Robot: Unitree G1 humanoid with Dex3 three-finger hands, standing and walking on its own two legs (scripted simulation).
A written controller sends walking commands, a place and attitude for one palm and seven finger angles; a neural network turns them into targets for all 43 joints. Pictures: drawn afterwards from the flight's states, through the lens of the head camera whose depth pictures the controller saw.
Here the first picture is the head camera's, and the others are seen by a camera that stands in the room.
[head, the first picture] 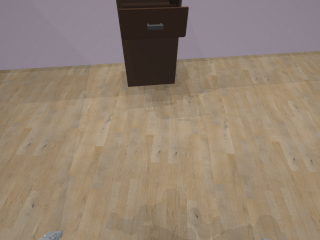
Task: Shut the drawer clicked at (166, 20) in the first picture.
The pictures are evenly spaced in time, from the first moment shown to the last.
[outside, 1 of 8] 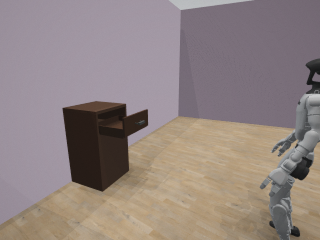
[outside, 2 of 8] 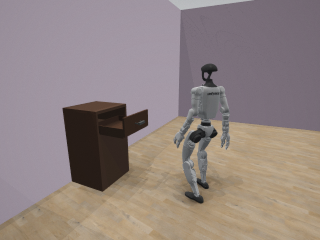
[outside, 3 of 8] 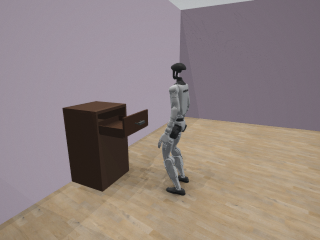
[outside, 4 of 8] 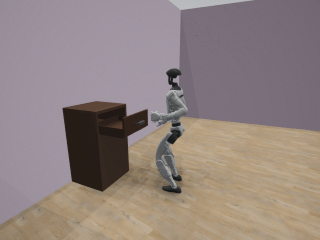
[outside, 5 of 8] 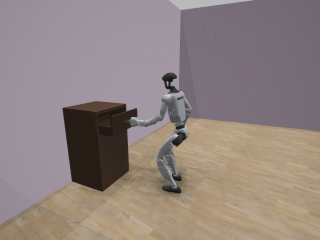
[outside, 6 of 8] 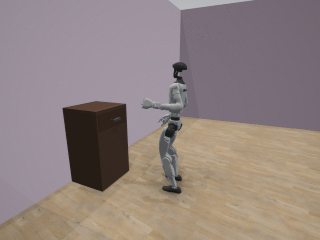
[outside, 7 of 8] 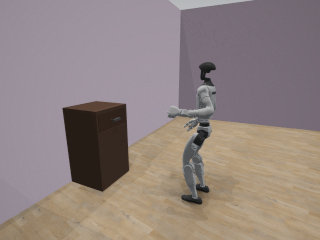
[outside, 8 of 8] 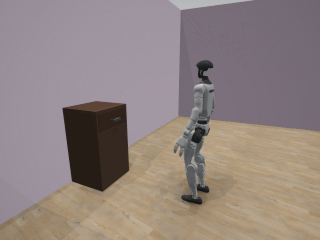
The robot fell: no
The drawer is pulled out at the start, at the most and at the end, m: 0.30 0.30 0.00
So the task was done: yes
